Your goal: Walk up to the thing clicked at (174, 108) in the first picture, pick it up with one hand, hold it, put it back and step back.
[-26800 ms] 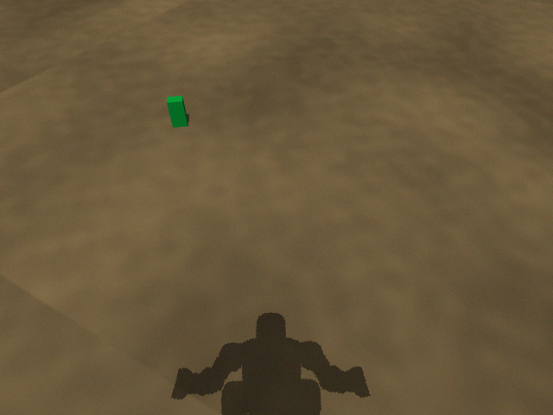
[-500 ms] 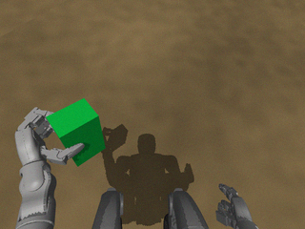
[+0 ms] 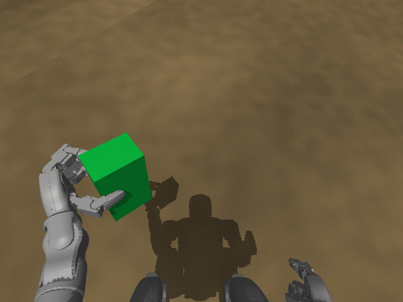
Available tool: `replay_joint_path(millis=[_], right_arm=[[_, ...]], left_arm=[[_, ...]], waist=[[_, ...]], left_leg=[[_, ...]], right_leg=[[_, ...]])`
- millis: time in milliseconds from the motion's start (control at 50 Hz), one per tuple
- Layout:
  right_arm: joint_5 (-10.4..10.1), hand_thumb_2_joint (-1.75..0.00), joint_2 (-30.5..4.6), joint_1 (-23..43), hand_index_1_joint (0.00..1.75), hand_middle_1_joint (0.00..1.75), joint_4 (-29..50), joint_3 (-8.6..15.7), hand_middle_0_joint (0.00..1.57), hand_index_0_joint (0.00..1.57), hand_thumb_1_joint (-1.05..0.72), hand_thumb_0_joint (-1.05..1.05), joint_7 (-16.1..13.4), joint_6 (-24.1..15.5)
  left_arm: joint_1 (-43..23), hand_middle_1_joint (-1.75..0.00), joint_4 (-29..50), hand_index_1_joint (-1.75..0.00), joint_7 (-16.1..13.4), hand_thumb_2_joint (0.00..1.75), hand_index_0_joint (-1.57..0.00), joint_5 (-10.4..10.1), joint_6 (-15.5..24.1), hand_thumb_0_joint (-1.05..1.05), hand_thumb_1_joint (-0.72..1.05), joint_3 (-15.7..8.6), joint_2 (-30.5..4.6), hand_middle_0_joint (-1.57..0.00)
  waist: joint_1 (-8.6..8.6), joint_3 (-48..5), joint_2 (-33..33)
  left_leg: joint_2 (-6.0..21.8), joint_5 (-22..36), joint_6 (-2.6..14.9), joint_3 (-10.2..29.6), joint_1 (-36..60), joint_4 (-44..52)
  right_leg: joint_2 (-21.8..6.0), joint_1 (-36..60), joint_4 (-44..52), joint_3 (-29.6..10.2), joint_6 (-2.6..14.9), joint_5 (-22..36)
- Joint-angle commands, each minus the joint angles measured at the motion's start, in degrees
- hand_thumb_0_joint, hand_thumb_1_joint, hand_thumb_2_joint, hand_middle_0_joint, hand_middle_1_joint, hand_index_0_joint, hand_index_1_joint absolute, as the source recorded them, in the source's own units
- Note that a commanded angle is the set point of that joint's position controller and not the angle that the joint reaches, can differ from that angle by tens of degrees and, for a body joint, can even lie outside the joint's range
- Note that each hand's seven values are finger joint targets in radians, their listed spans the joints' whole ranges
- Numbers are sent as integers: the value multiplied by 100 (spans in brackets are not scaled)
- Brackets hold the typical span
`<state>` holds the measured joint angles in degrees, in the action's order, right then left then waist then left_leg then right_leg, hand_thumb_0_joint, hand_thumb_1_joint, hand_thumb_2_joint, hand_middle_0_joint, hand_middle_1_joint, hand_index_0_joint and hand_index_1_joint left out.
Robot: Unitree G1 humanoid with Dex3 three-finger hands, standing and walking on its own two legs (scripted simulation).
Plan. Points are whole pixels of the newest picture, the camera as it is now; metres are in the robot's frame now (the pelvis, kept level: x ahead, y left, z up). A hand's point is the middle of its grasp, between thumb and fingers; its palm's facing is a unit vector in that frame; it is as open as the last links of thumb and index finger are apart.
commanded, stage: hold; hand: left
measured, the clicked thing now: (120, 180) +0.35 +0.16 +0.01
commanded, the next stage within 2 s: crouch in 0.54 s
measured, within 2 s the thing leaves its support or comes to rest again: neither
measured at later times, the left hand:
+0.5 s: hand (94, 163) +0.35 +0.19 +0.07, palm faces +0.37 -0.93 -0.02, open 10.3 cm
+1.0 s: hand (97, 183) +0.35 +0.20 +0.00, palm faces +0.42 -0.91 -0.03, open 10.3 cm
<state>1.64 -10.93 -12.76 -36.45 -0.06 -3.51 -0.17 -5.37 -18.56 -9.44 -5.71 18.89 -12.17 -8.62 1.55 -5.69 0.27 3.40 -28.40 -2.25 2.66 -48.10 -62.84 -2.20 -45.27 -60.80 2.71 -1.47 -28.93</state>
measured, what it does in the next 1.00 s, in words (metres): stands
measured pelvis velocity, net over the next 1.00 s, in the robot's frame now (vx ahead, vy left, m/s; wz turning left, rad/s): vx -0.01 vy -0.01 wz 0.00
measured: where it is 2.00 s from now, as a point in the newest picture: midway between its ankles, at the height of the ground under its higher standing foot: outside the picture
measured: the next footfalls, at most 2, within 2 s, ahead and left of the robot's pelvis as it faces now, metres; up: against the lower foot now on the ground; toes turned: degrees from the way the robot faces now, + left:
none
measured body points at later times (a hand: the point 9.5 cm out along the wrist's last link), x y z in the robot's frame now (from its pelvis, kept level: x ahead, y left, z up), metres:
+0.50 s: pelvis +0.01 +0.00 +0.03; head +0.07 +0.01 +0.47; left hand +0.33 +0.24 +0.08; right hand +0.15 -0.24 -0.09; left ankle +0.02 +0.14 -0.66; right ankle +0.01 -0.14 -0.66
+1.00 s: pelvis -0.01 -0.01 +0.00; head +0.09 +0.01 +0.44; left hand +0.32 +0.25 +0.00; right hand +0.13 -0.26 -0.11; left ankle +0.02 +0.14 -0.66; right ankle +0.01 -0.14 -0.66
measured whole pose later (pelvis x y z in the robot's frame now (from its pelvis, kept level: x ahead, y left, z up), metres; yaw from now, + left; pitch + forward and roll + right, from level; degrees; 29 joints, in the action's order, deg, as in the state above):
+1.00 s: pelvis -0.01 -0.01 +0.00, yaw +0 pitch +15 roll -1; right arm 4.0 -11.5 -9.3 -38.9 1.1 -2.2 -1.2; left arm -14.5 -37.5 -10.2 -3.9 29.1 -17.9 -8.7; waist 2.4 -4.0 -1.4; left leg 3.4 -26.2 -2.9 2.3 -50.5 -61.3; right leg -2.2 -48.7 -61.1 2.3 -0.7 -27.6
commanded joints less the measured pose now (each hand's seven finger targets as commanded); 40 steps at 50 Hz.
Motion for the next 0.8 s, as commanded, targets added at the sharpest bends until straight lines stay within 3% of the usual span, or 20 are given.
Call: replay_joint_path(millis=[0, 40, 60, 80, 100, 140, 160, 180, 240, 360, 440, 460, 480, 520, 580, 600, 640, 700, 720, 780], right_arm=[[16, -89, -737, -58, 30, 30, 681, 282, 20, 20, -89, 0, -109, -218], [31, -89, -707, -26, 30, 30, 672, 269, 20, 20, -89, 0, -128, -204], [26, -89, -732, -24, 30, 30, 661, 273, 20, 20, -89, 0, -130, -197], [28, -89, -718, 36, 30, 30, 683, 266, 20, 20, -89, 0, -118, -202], [29, -89, -723, 23, 30, 30, 666, 284, 20, 20, -89, 0, -119, -213], [47, -89, -729, 14, 30, 30, 661, 289, 20, 20, -89, 0, -135, -194], [39, -89, -721, 24, 30, 30, 671, 280, 20, 20, -89, 0, -136, -189], [44, -89, -721, -41, 30, 30, 626, 275, 20, 20, -89, 0, -150, -172], [61, -89, -725, 16, 30, 30, 596, 281, 20, 20, -89, 0, -148, -200], [64, -89, -716, 34, 30, 30, 589, 283, 20, 20, -89, 0, -148, -159], [72, -89, -678, 114, 30, 30, 594, 261, 20, 20, -89, 0, -159, -160], [60, -89, -686, 127, 30, 30, 594, 259, 20, 20, -90, 0, -150, -182], [74, -89, -696, 126, 30, 30, 596, 278, 20, 20, -90, 0, -143, -187], [66, -89, -706, 118, 30, 30, 587, 297, 20, 20, -90, 0, -140, -177], [71, -89, -715, 74, 30, 30, 589, 292, 20, 20, -90, 0, -137, -155], [54, -89, -726, 105, 30, 30, 579, 299, 20, 20, -90, 0, -135, -158], [63, -89, -717, 176, 30, 30, 608, 287, 20, 20, -87, 0, -132, -154], [80, -89, -691, 237, 30, 30, 552, 293, 20, 20, -88, 0, -118, -187], [93, -89, -690, 218, 30, 30, 537, 296, 20, 20, -88, 0, -104, -198], [119, -89, -707, 240, 30, 30, 488, 329, 20, 20, -88, 0, -68, -221]], left_arm=[[-1589, -152, 1668, -150, -68, 129, -142, -53, 433, 0, 7, -161, -753, -137], [-1621, -152, 1765, -151, -103, 130, -142, -20, 392, 0, 7, -27, -664, -138], [-1311, -153, 1278, -152, -120, 131, -143, -31, 321, 0, 7, -166, -661, -138], [-1181, -153, 1238, -151, -127, 130, -142, -14, 318, 0, 6, -70, -551, -138], [-1484, -153, 1499, -151, -144, 130, -142, -34, 356, 0, 5, -90, -613, -137], [-1371, -153, 1383, -152, -166, 131, -142, -23, 337, 0, 7, -90, -544, -138], [-1738, -153, 1876, -151, -181, 131, -142, -14, 378, 0, 7, -47, -675, -138], [-1349, -153, 1386, -152, -194, 131, -142, -3, 312, 0, 8, -141, -625, -138], [-1396, -154, 1266, -152, -186, 131, -143, -23, 306, 0, 7, -2, -430, -139], [-1646, -154, 1551, -153, -232, 132, -142, 39, 338, 0, 6, -36, -607, -138], [-1569, -153, 1538, -151, -292, 131, -141, 5, 313, 0, 5, -58, -507, -137], [-1170, -153, 1047, -152, -257, 131, -141, -6, 257, 0, 3, 124, -212, -137], [-1571, -154, 1558, -152, -267, 131, -142, -11, 336, 0, 3, 9, -429, -137], [-1364, -154, 1231, -153, -246, 131, -142, 50, 301, 0, 1, 43, -412, -138], [-1333, -154, 1349, -153, -253, 131, -142, 61, 306, 0, 2, 53, -400, -138], [-1615, -154, 1594, -153, -262, 131, -142, 46, 328, 0, 3, 15, -504, -138], [-1525, -140, 1326, -140, -258, 125, -133, 39, 307, 0, 2, 47, -413, -130], [-1510, -145, 871, -143, -288, 125, -143, 53, 376, 0, 7, -86, -408, -138], [-1792, -146, 1155, -143, -298, 125, -143, 69, 471, 0, 5, -128, -527, -138], [-1639, -146, 432, -143, -283, 124, -143, 60, 618, 0, 4, -206, -375, -138]], waist=[[-22, -1853, 238], [-29, -1829, 293], [-33, -1623, 178], [-48, -1514, 111], [-36, -1600, 221], [-53, -1720, 220], [-30, -1721, 359], [-39, -1712, 159], [-14, -1566, 125], [-74, -1539, 264], [-87, -1466, 167], [-36, -1362, -69], [-85, -1487, 132], [-71, -1465, 72], [-78, -1546, 78], [-90, -1554, 182], [-46, -1328, 171], [-19, -1014, -7], [-54, -1098, 37], [15, -897, -125]], left_leg=[[-244, 1616, 186, -174, 1451, 1027], [-243, 1663, 180, -180, 1593, 1115], [-243, 1600, 184, -198, 1579, 1161], [-236, 1537, 179, -176, 1533, 1231], [-236, 1546, 167, -194, 1620, 1262], [-230, 1732, 154, -182, 1765, 1300], [-233, 1746, 151, -196, 1832, 1330], [-232, 1837, 162, -194, 1830, 1333], [-215, 1928, 154, -185, 1867, 1398], [-231, 2098, 140, -232, 2071, 1512], [-258, 1947, 150, -280, 2030, 1577], [-237, 1977, 157, -251, 2019, 1603], [-239, 1974, 147, -245, 2025, 1617], [-227, 2027, 143, -233, 2087, 1652], [-226, 2296, 137, -245, 2213, 1669], [-229, 2313, 134, -261, 2273, 1682], [-223, 2077, 131, -235, 2225, 1753], [-227, 1652, 156, -226, 1921, 1773], [-221, 1628, 152, -254, 1882, 1746], [-224, 1418, 173, -256, 1600, 1618]], right_leg=[[207, 1187, 1036, 16, 106, 1973], [209, 1253, 1108, 20, 105, 2011], [212, 1239, 1180, 21, 99, 1952], [228, 1259, 1195, 58, 100, 1874], [230, 1317, 1218, 35, 111, 1881], [240, 1390, 1238, 55, 112, 2030], [237, 1436, 1266, 39, 108, 2065], [241, 1535, 1289, 41, 96, 2156], [255, 1525, 1313, 57, 111, 2226], [245, 1733, 1436, 33, 101, 2405], [223, 1852, 1579, 6, 58, 2341], [244, 1856, 1571, 38, 58, 2345], [246, 1869, 1563, 36, 72, 2338], [254, 1851, 1567, 48, 80, 2351], [252, 2016, 1566, 35, 89, 2611], [248, 1998, 1580, 23, 93, 2623], [268, 1884, 1644, 54, 96, 2363], [242, 1695, 1680, 43, 73, 2007], [228, 1684, 1650, 29, 83, 1979], [217, 1370, 1554, 13, 81, 1796]])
